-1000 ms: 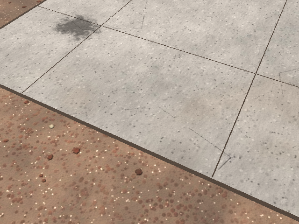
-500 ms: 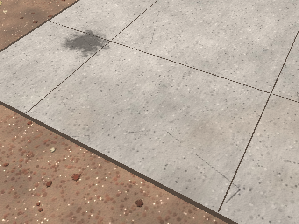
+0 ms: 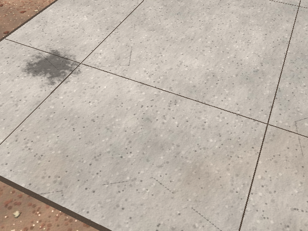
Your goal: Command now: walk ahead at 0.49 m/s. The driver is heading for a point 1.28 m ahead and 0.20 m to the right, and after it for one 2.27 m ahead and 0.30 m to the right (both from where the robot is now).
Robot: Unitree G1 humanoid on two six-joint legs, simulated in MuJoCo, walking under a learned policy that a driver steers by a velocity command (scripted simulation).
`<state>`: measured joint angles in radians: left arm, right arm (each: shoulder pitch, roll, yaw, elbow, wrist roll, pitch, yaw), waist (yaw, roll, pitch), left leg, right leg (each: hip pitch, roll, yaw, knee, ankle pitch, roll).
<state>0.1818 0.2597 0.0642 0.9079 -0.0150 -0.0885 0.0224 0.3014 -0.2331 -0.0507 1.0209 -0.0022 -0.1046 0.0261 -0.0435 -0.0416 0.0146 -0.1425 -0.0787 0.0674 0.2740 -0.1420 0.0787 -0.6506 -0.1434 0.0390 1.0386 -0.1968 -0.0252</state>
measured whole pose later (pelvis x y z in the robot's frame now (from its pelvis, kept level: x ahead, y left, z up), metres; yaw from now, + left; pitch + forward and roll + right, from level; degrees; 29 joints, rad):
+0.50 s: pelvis +0.29 -0.08 +0.00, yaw +0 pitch +1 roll +0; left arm 0.30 0.23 0.06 0.95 0.01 -0.11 -0.03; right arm 0.18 -0.28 -0.06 0.95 0.02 -0.08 -0.01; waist 0.03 0.04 0.01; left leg -0.59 0.11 -0.03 1.06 -0.24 0.05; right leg -0.18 0.05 -0.07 0.31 -0.14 -0.08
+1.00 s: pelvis +0.57 -0.01 -0.01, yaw +0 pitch +1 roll +0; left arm 0.26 0.26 0.07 0.96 -0.02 -0.09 0.01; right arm 0.20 -0.24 -0.06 0.96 0.00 -0.10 0.03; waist -0.01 -0.04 0.03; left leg -0.30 -0.04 0.06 0.42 -0.15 0.07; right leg -0.48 -0.08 0.03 1.16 -0.33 -0.04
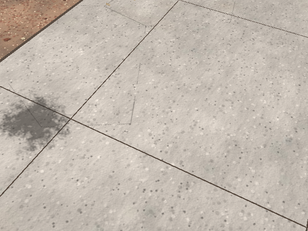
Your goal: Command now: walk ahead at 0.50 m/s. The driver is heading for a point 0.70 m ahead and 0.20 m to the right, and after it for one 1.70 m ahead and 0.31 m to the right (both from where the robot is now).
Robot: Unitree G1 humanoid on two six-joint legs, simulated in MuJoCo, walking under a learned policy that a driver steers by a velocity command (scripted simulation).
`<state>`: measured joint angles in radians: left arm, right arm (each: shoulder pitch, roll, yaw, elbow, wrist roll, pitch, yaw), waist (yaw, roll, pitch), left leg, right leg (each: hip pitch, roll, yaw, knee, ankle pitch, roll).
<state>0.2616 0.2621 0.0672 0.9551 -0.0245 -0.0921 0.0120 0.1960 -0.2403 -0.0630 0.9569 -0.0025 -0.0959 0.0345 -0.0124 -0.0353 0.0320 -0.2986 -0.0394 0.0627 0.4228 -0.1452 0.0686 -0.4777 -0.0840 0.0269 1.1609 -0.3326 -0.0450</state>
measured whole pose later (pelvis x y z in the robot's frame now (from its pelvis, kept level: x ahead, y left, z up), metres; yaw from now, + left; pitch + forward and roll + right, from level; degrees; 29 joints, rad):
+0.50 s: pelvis +0.29 -0.06 -0.01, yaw +0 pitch +2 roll +0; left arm 0.12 0.24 0.06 0.88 -0.01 -0.10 -0.03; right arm 0.31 -0.26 -0.05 1.02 0.03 -0.09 0.00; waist -0.02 0.02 0.03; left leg -0.31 0.02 -0.03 1.15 -0.42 0.05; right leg -0.40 0.01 -0.06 0.51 -0.14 -0.06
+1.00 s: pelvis +0.56 -0.02 -0.01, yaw -10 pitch +2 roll +0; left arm 0.37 0.27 0.07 0.94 -0.04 -0.06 0.02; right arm 0.04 -0.24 -0.06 0.87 0.00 -0.12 0.01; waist 0.05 -0.03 0.02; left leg -0.42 0.01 0.03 0.53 -0.15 0.02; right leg -0.29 0.01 0.09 1.03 -0.48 -0.03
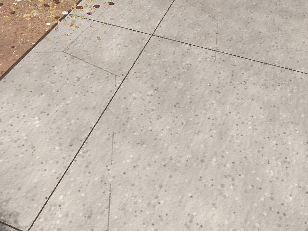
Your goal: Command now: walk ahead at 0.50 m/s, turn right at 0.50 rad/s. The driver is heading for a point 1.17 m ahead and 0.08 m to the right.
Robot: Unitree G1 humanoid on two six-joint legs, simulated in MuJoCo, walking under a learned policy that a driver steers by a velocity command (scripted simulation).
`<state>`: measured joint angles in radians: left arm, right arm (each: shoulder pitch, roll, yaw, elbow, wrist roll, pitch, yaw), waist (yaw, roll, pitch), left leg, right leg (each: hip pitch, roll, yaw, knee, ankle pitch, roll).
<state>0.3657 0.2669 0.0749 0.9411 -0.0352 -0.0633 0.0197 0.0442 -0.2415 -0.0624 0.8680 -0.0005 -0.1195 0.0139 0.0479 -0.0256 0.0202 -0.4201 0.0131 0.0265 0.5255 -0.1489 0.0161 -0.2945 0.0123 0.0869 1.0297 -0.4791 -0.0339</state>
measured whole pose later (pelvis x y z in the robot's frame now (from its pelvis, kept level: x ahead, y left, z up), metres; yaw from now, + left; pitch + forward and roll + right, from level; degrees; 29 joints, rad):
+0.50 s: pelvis +0.25 -0.07 -0.01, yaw -18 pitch +1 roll +1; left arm 0.07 0.27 0.09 0.71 -0.02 -0.03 -0.04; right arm 0.28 -0.29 -0.08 0.95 0.01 -0.06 -0.01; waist -0.04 -0.01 0.06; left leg -0.11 0.11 0.14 0.91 -0.52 -0.04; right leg -0.50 0.01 -0.07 0.66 -0.19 -0.11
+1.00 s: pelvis +0.54 -0.13 -0.01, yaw -10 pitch +3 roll -1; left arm 0.32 0.27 0.08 0.88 0.00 -0.04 0.03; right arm 0.08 -0.25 -0.05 0.81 0.02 -0.07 0.07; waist 0.04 0.02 0.02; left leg -0.54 0.00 0.07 0.56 -0.06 0.11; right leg 0.13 0.02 -0.19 0.34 -0.47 -0.01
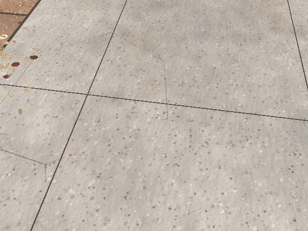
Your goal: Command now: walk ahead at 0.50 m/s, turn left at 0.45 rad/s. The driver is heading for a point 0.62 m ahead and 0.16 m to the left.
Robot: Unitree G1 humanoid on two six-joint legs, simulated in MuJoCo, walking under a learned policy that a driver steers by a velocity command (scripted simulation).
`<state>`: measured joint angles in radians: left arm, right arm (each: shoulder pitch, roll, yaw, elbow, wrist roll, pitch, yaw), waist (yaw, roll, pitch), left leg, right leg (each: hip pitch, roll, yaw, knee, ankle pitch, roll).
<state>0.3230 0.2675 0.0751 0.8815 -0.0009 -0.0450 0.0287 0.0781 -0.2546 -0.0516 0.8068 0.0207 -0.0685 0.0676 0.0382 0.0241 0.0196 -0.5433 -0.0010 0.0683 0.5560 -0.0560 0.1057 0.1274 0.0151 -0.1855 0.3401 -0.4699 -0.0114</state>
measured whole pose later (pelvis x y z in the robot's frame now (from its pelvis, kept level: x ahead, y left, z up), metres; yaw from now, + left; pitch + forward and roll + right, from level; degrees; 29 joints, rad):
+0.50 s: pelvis +0.30 +0.00 +0.01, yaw +18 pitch +3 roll -1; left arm 0.05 0.27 0.05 0.69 0.01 -0.13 -0.01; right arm 0.36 -0.31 -0.08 0.75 0.02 -0.03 -0.01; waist -0.07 0.02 0.00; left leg -0.15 -0.10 -0.23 0.67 -0.49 0.05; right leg -0.47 0.02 0.04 0.50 -0.09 -0.01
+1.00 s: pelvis +0.51 +0.11 +0.00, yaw +32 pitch +3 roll -1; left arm 0.30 0.30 0.06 0.85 0.00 -0.06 0.00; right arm 0.06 -0.27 -0.05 0.59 -0.02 -0.04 0.03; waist 0.07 0.02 0.05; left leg -0.51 -0.01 0.00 0.57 -0.09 0.05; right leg -0.17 -0.06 -0.09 0.82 -0.57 0.05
